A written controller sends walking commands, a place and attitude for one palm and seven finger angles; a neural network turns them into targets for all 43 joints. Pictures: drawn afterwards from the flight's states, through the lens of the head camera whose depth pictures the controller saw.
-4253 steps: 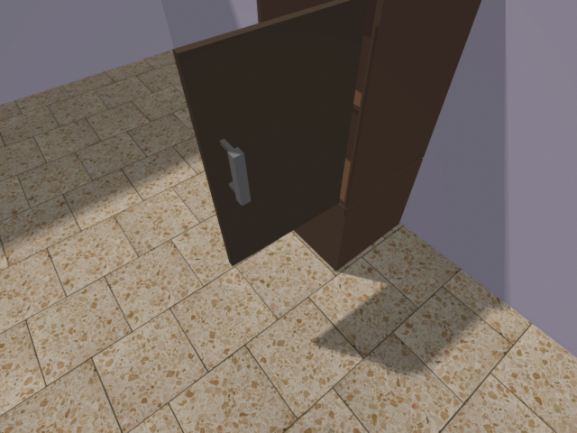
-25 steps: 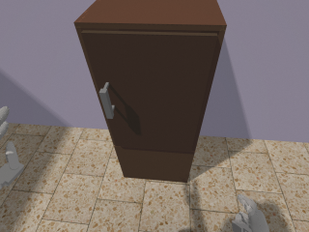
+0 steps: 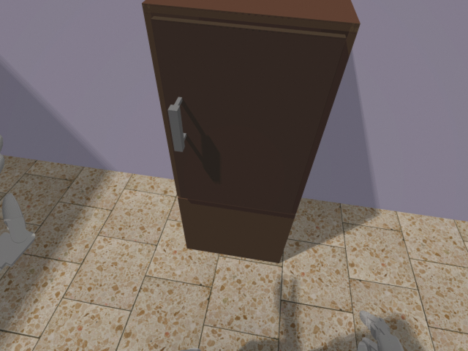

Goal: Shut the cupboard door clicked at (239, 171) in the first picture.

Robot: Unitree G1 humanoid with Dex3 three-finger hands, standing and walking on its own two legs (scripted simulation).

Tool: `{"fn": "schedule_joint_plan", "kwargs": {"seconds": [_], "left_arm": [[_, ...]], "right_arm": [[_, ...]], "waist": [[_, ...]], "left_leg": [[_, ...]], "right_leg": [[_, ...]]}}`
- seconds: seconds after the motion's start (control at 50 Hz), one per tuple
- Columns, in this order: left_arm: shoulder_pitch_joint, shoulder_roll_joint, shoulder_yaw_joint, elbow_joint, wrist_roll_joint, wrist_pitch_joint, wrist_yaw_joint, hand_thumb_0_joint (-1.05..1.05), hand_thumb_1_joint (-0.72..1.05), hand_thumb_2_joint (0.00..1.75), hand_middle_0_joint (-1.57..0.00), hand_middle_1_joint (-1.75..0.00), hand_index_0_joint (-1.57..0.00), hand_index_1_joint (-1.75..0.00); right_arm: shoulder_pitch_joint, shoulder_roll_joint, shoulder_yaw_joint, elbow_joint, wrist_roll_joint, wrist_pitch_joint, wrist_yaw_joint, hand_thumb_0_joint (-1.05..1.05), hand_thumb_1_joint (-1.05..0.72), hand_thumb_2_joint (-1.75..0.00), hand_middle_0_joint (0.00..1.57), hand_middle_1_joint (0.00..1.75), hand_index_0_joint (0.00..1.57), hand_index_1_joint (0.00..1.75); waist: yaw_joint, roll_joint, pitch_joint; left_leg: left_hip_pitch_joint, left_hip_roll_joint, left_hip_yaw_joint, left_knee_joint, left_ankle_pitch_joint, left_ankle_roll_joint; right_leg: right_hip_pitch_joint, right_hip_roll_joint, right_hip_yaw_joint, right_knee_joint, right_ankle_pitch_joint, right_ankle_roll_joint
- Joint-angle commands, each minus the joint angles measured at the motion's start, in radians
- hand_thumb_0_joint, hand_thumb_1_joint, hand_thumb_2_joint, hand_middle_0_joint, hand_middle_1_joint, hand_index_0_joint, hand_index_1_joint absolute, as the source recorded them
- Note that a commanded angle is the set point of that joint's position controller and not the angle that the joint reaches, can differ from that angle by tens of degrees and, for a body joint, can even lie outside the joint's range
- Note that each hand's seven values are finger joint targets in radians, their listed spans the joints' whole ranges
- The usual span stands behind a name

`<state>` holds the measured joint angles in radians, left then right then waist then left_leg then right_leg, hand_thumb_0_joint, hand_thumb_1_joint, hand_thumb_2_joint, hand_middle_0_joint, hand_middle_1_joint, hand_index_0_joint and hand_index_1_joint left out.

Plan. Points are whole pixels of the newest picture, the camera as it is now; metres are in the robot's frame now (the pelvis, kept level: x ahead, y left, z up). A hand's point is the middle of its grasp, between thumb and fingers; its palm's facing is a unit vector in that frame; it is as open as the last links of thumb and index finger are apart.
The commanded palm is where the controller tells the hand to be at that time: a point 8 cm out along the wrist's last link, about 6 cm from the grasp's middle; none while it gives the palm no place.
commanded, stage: step back with the hand held close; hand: left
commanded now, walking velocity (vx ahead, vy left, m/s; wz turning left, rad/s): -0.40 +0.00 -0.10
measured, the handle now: (179, 124) +0.63 +0.18 +0.02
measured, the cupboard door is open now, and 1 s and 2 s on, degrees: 0 0 0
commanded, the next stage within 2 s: stop stepping back and stand still in 0.34 s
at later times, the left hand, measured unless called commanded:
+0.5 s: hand out of the picture +0.14 +0.26 +0.19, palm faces +0.35 -0.81 -0.47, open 7.4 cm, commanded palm +0.08 +0.31 +0.19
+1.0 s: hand out of the picture +0.10 +0.33 +0.18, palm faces +0.46 -0.82 -0.34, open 7.4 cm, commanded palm +0.03 +0.36 +0.19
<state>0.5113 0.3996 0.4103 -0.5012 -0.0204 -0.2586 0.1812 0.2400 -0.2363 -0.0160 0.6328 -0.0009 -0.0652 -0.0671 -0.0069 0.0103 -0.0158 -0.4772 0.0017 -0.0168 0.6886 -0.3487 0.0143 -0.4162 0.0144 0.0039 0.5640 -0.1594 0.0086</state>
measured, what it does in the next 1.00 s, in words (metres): walks backwards: right foot, then right foot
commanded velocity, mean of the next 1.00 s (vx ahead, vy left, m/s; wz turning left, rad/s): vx -0.09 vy -0.05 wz -0.04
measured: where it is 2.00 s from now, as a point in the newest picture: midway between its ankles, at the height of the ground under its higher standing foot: outside the picture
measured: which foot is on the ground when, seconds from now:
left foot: down 0.00-0.74, up 0.76-0.88, down 0.90-1.00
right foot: down 0.00-0.06, up 0.08-0.20, down 0.22-0.54, up 0.56-0.72, down 0.74-0.92, up 0.94-1.00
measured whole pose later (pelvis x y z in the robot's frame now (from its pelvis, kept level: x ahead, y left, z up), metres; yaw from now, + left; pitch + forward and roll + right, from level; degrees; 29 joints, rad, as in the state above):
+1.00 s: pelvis -0.13 +0.07 +0.01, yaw -4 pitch -1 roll -1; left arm 0.44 0.41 0.45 -0.42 -0.05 -0.15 0.18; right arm 0.26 -0.17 0.03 0.68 -0.01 -0.11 -0.08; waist -0.03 -0.05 -0.05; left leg -0.36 0.00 0.04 0.60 -0.22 0.04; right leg -0.33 0.05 0.01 0.81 -0.44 -0.01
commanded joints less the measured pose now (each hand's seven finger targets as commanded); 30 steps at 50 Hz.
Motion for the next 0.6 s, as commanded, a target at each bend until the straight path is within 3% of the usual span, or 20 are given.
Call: {"fn": "schedule_joint_plan", "kwargs": {"seconds": [0.0, 0.02, 0.04, 0.06, 0.08, 0.12, 0.2, 0.22, 0.24, 0.26, 0.3, 0.34, 0.36, 0.4, 0.42, 0.44, 0.48, 0.52, 0.54, 0.58], "left_arm": [[-0.057, 0.233, 0.158, -0.191, -0.021, -0.051, 0.031, 0.00, 0.90, 0.90, -0.20, -0.30, -0.20, -0.30], [-0.047, 0.248, 0.177, -0.210, -0.022, -0.061, 0.031, 0.00, 0.90, 0.90, -0.20, -0.30, -0.20, -0.30], [-0.020, 0.226, 0.188, -0.210, -0.012, -0.067, 0.030, 0.00, 0.90, 0.90, -0.20, -0.30, -0.20, -0.30], [-0.033, 0.221, 0.198, -0.224, -0.009, -0.073, 0.022, 0.00, 0.90, 0.90, -0.20, -0.30, -0.20, -0.30], [-0.034, 0.228, 0.202, -0.229, -0.012, -0.078, 0.013, 0.00, 0.90, 0.90, -0.20, -0.30, -0.20, -0.30], [-0.004, 0.225, 0.209, -0.195, -0.011, -0.080, 0.000, 0.00, 0.90, 0.90, -0.20, -0.30, -0.20, -0.30], [-0.029, 0.192, 0.153, -0.206, -0.021, -0.090, -0.026, 0.00, 0.90, 0.90, -0.20, -0.30, -0.20, -0.30], [-0.059, 0.219, 0.167, -0.222, -0.019, -0.099, -0.025, 0.00, 0.90, 0.90, -0.20, -0.30, -0.20, -0.30], [-0.085, 0.203, 0.136, -0.234, -0.029, -0.112, -0.022, 0.00, 0.90, 0.90, -0.20, -0.30, -0.20, -0.30], [-0.120, 0.210, 0.116, -0.273, -0.031, -0.112, -0.020, 0.00, 0.90, 0.90, -0.20, -0.30, -0.20, -0.30], [-0.059, 0.257, 0.162, -0.273, -0.039, -0.097, -0.020, 0.00, 0.90, 0.90, -0.20, -0.30, -0.20, -0.30], [0.008, 0.269, 0.189, -0.247, -0.045, -0.085, -0.021, 0.00, 0.90, 0.90, -0.20, -0.30, -0.20, -0.30], [0.002, 0.279, 0.192, -0.250, -0.043, -0.088, -0.017, 0.00, 0.90, 0.90, -0.20, -0.30, -0.20, -0.30], [0.004, 0.287, 0.204, -0.220, -0.032, -0.079, -0.004, 0.00, 0.90, 0.90, -0.20, -0.30, -0.20, -0.30], [-0.013, 0.303, 0.224, -0.211, -0.031, -0.072, -0.002, 0.00, 0.90, 0.90, -0.20, -0.30, -0.20, -0.30], [0.007, 0.263, 0.196, -0.159, -0.035, -0.063, -0.003, 0.00, 0.90, 0.90, -0.20, -0.30, -0.20, -0.30], [-0.011, 0.237, 0.173, -0.123, -0.046, -0.058, -0.009, 0.00, 0.90, 0.90, -0.20, -0.30, -0.20, -0.30], [-0.036, 0.228, 0.174, -0.147, -0.042, -0.061, -0.010, 0.00, 0.90, 0.90, -0.20, -0.30, -0.20, -0.30], [-0.028, 0.224, 0.188, -0.152, -0.035, -0.053, -0.009, 0.00, 0.90, 0.90, -0.20, -0.30, -0.20, -0.30], [-0.027, 0.202, 0.147, -0.201, -0.044, -0.032, -0.018, 0.00, 0.90, 0.90, -0.20, -0.30, -0.20, -0.30]], "right_arm": [[-0.093, -0.106, -0.046, -0.163, 0.008, -0.045, -0.019, 0.00, -0.90, -0.90, 0.20, 0.30, 0.20, 0.30], [-0.099, -0.119, -0.048, -0.168, 0.006, -0.052, -0.027, 0.00, -0.90, -0.90, 0.20, 0.30, 0.20, 0.30], [-0.107, -0.131, -0.044, -0.177, 0.004, -0.063, -0.033, 0.00, -0.90, -0.90, 0.20, 0.30, 0.20, 0.30], [-0.121, -0.124, -0.053, -0.181, 0.000, -0.075, -0.036, 0.00, -0.90, -0.90, 0.20, 0.30, 0.20, 0.30], [-0.110, -0.114, -0.063, -0.174, -0.003, -0.085, -0.034, 0.00, -0.90, -0.90, 0.20, 0.30, 0.20, 0.30], [-0.125, -0.129, -0.072, -0.177, 0.000, -0.101, -0.023, 0.00, -0.90, -0.90, 0.20, 0.30, 0.20, 0.30], [-0.111, -0.118, -0.045, -0.137, -0.017, -0.117, -0.013, 0.00, -0.90, -0.90, 0.20, 0.30, 0.20, 0.30], [-0.105, -0.115, -0.048, -0.120, -0.027, -0.119, -0.014, 0.00, -0.90, -0.90, 0.20, 0.30, 0.20, 0.30], [-0.103, -0.083, -0.039, -0.114, -0.019, -0.122, -0.018, 0.00, -0.90, -0.90, 0.20, 0.30, 0.20, 0.30], [-0.099, -0.081, -0.047, -0.107, -0.009, -0.125, -0.019, 0.00, -0.90, -0.90, 0.20, 0.30, 0.20, 0.30], [-0.126, -0.082, -0.057, -0.137, 0.000, -0.116, -0.020, 0.00, -0.90, -0.90, 0.20, 0.30, 0.20, 0.30], [-0.143, -0.073, -0.048, -0.155, -0.002, -0.097, -0.018, 0.00, -0.90, -0.90, 0.20, 0.30, 0.20, 0.30], [-0.149, -0.067, -0.044, -0.157, -0.001, -0.089, -0.017, 0.00, -0.90, -0.90, 0.20, 0.30, 0.20, 0.30], [-0.134, -0.058, -0.038, -0.143, -0.013, -0.069, -0.015, 0.00, -0.90, -0.90, 0.20, 0.30, 0.20, 0.30], [-0.131, -0.065, -0.041, -0.140, -0.020, -0.059, -0.018, 0.00, -0.90, -0.90, 0.20, 0.30, 0.20, 0.30], [-0.113, -0.058, -0.038, -0.140, -0.011, -0.055, -0.023, 0.00, -0.90, -0.90, 0.20, 0.30, 0.20, 0.30], [-0.101, -0.095, -0.039, -0.157, 0.001, -0.069, -0.032, 0.00, -0.90, -0.90, 0.20, 0.30, 0.20, 0.30], [-0.117, -0.132, -0.043, -0.167, 0.007, -0.103, -0.046, 0.00, -0.90, -0.90, 0.20, 0.30, 0.20, 0.30], [-0.110, -0.138, -0.044, -0.167, -0.001, -0.109, -0.046, 0.00, -0.90, -0.90, 0.20, 0.30, 0.20, 0.30], [-0.101, -0.105, -0.043, -0.165, -0.006, -0.115, -0.028, 0.00, -0.90, -0.90, 0.20, 0.30, 0.20, 0.30]], "waist": [[-0.021, -0.017, -0.060], [-0.021, 0.114, -0.061], [-0.014, 0.258, -0.081], [0.004, 0.285, -0.113], [0.003, 0.225, -0.135], [0.011, 0.172, -0.115], [-0.003, 0.158, -0.047], [-0.010, 0.157, -0.067], [-0.011, 0.129, -0.144], [-0.018, 0.074, -0.252], [-0.010, 0.021, -0.287], [-0.010, -0.004, -0.181], [-0.012, -0.021, -0.128], [-0.016, -0.077, -0.066], [-0.018, -0.073, -0.059], [-0.028, -0.093, -0.027], [-0.026, 0.025, 0.007], [-0.015, 0.279, -0.031], [0.000, 0.320, -0.065], [0.013, 0.219, -0.121]], "left_leg": [[0.130, 0.056, -0.075, -0.169, -0.098, 0.023], [0.051, 0.120, -0.153, -0.315, -0.182, 0.046], [-0.160, 0.242, -0.282, -0.496, -0.344, 0.097], [-0.277, 0.318, -0.353, -0.550, -0.382, 0.135], [-0.233, 0.328, -0.327, -0.520, -0.303, 0.138], [-0.230, 0.306, -0.249, -0.440, -0.276, 0.132], [-0.079, 0.196, -0.139, -0.345, -0.130, 0.058], [0.006, 0.177, -0.114, -0.315, -0.033, 0.042], [0.181, 0.142, -0.045, -0.239, 0.226, 0.011], [0.310, 0.112, 0.011, -0.186, 0.367, -0.011], [0.335, 0.105, 0.017, -0.167, 0.276, -0.008], [0.263, 0.070, 0.018, -0.138, 0.037, -0.024], [0.271, 0.035, 0.036, -0.055, 0.005, -0.044], [0.268, 0.005, 0.030, 0.055, 0.050, -0.057], [0.263, 0.000, 0.026, 0.042, 0.086, -0.060], [0.270, 0.012, 0.005, -0.008, 0.102, -0.052], [0.228, 0.077, -0.085, -0.235, -0.006, -0.022], [0.022, 0.229, -0.333, -0.626, -0.500, 0.021], [-0.071, 0.281, -0.393, -0.702, -0.612, 0.033], [0.022, 0.252, -0.283, -0.650, -0.437, -0.005]], "right_leg": [[-0.110, -0.117, 0.118, -0.202, -0.319, -0.044], [-0.040, -0.049, 0.075, -0.097, -0.316, -0.019], [0.174, 0.040, 0.015, 0.156, -0.218, 0.011], [0.304, 0.075, 0.013, 0.313, -0.168, 0.017], [0.293, 0.071, 0.036, 0.348, -0.187, 0.015], [0.306, 0.072, 0.053, 0.257, -0.196, 0.010], [0.197, 0.035, 0.079, -0.043, -0.073, -0.016], [0.143, -0.007, 0.130, -0.077, -0.022, -0.034], [0.078, -0.054, 0.154, -0.104, 0.139, -0.043], [0.076, -0.051, 0.138, -0.088, 0.257, -0.021], [0.061, -0.050, 0.134, -0.110, 0.145, 0.000], [-0.030, -0.086, 0.183, -0.201, -0.125, -0.042], [-0.127, -0.132, 0.224, -0.271, -0.252, -0.073], [-0.218, -0.202, 0.257, -0.324, -0.232, -0.118], [-0.215, -0.195, 0.243, -0.304, -0.141, -0.117], [-0.209, -0.158, 0.188, -0.268, -0.134, -0.094], [-0.150, -0.027, 0.095, -0.201, -0.267, -0.034], [0.115, 0.115, 0.002, 0.067, -0.341, 0.010], [0.231, 0.142, -0.009, 0.221, -0.314, 0.005], [0.229, 0.132, -0.023, 0.230, -0.350, -0.015]]}}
